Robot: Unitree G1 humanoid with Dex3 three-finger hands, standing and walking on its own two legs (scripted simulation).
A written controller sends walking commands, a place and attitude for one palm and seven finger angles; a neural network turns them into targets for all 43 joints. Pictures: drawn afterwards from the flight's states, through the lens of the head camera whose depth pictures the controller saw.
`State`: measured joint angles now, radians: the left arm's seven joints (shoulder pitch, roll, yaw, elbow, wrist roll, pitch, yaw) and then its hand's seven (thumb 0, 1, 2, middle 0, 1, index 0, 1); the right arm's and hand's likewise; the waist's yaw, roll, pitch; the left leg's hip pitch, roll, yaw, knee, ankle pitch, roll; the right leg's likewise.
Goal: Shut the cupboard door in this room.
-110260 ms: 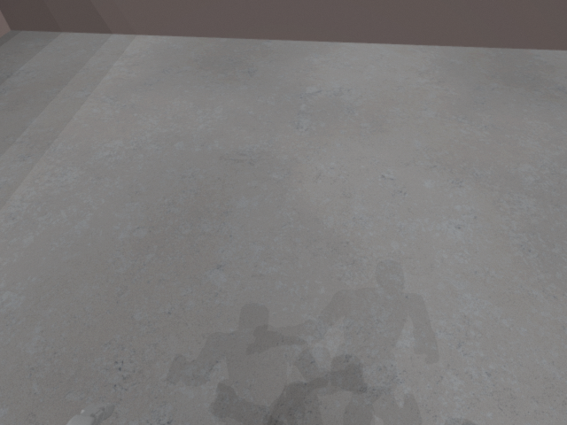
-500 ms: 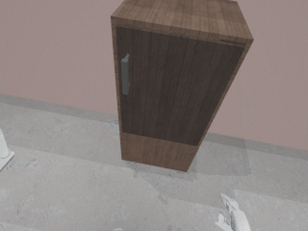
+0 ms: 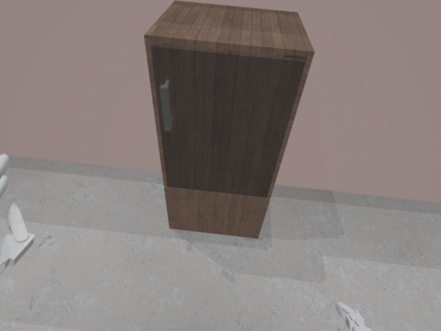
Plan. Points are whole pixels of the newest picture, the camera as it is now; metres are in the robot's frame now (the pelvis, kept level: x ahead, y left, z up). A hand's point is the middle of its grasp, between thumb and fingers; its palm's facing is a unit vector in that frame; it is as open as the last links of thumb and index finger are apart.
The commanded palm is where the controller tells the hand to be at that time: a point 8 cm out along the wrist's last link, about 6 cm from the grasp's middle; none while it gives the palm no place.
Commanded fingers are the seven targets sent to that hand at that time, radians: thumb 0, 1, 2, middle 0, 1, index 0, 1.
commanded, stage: stop stepping back and stand still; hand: left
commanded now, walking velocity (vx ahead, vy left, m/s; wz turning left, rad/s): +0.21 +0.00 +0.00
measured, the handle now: (167, 105) +0.75 +0.18 +0.02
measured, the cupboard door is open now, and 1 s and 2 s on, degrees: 0 0 0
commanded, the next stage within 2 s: let the arm hang, fingers relaxed in 0.46 s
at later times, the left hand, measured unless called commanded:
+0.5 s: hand (17, 265) +0.17 +0.26 +0.16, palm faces +0.42 -0.79 -0.44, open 7.4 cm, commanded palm +0.11 +0.30 +0.18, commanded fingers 0.00 0.90 0.90 -0.20 -0.30 -0.20 -0.30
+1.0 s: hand out of the picture +0.01 +0.18 -0.17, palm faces +0.08 -0.98 -0.18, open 7.0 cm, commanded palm none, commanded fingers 0.00 0.90 0.90 -0.20 -0.30 -0.20 -0.30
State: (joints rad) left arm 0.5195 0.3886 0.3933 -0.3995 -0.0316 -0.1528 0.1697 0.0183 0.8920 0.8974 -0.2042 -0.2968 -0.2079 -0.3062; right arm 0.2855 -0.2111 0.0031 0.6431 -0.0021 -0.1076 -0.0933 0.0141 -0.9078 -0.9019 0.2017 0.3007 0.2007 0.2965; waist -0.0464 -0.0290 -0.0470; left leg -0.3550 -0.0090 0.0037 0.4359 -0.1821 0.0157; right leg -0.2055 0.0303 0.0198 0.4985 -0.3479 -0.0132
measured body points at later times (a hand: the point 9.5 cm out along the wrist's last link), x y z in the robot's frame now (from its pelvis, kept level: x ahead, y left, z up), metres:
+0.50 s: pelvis -0.04 +0.00 -0.01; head -0.05 +0.01 +0.44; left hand +0.14 +0.30 +0.18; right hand +0.09 -0.22 -0.10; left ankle -0.02 +0.15 -0.74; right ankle -0.01 -0.08 -0.72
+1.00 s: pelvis -0.03 -0.01 +0.00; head -0.03 +0.01 +0.45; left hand +0.00 +0.23 -0.16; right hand +0.01 -0.25 -0.15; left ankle +0.00 +0.14 -0.74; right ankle -0.01 -0.08 -0.74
